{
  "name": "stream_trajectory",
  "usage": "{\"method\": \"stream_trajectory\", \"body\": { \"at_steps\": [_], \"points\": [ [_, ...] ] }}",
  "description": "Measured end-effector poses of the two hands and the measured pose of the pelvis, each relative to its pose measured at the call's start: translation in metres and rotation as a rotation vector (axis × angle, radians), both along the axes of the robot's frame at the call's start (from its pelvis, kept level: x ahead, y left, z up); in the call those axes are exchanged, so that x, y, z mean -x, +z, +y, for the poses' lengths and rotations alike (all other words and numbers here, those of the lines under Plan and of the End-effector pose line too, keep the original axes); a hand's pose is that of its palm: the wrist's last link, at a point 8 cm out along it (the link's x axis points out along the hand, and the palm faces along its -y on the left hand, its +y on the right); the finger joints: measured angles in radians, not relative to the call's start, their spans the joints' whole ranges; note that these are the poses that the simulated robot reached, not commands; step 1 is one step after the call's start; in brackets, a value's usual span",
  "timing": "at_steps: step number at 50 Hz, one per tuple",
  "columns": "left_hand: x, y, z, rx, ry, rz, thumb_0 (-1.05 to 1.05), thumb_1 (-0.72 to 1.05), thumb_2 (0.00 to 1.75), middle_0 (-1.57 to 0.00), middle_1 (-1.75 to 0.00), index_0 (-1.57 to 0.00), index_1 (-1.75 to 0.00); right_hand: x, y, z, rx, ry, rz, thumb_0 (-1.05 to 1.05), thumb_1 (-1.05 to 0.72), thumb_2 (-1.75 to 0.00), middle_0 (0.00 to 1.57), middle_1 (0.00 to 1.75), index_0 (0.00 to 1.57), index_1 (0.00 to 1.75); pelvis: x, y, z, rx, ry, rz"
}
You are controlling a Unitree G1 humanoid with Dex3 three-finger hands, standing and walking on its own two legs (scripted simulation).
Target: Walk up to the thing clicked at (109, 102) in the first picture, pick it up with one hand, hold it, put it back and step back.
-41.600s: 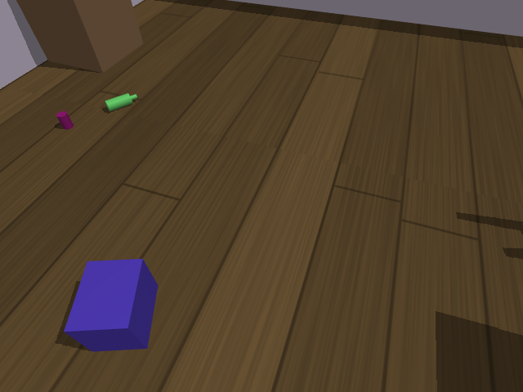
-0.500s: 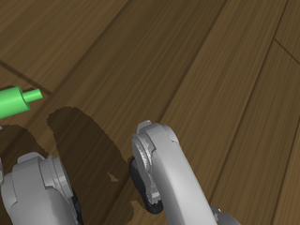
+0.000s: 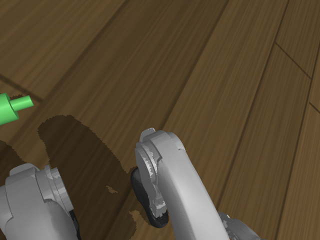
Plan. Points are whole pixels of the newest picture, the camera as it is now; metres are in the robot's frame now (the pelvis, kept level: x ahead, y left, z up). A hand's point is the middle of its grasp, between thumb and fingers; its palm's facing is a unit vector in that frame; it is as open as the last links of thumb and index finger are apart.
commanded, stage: close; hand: left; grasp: from above
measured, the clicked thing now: out of the picture +0.45 +0.29 -0.27
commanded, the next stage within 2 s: settle in 1.66 s
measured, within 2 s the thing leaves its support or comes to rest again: neither
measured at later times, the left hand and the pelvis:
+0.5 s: hand out of the picture +0.43 +0.30 -0.25, palm faces -0.42 -0.18 -0.89, open 12.1 cm; pelvis +0.00 +0.00 +0.00, yaw -1 degrees
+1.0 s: hand out of the picture +0.43 +0.30 -0.25, palm faces -0.42 -0.17 -0.89, open 10.2 cm; pelvis -0.01 +0.00 +0.00, yaw -1 degrees
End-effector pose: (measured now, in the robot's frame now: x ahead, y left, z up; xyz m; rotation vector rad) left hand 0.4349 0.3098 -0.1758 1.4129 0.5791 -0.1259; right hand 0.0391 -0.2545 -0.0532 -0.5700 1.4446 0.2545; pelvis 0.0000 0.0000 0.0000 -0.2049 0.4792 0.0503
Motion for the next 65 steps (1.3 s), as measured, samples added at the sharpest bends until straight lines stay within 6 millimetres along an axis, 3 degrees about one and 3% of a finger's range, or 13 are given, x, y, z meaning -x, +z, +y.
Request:
{"method": "stream_trajectory", "body": {
  "at_steps": [44,65],
  "points": [
    [0.002,-0.014,-0.002,-0.008,-0.006,0.008,0.0,0.01,0.7,-0.47,-0.79,-0.48,-0.77,0.0,0.011,0.01,-0.023,0.056,-0.013,0.01,-0.9,-0.9,0.2,0.3,0.2,0.3,0.005,0.002,0.004,0.026,-0.011,-0.032],
    [0.0,-0.012,-0.001,-0.007,0.008,0.0,0.01,0.06,0.53,-0.57,-0.65,-0.6,-0.63,0.004,0.015,0.009,-0.02,0.044,-0.007,0.01,-0.9,-0.9,0.2,0.3,0.2,0.3,0.005,0.004,0.004,0.027,-0.011,-0.027]
  ]
}}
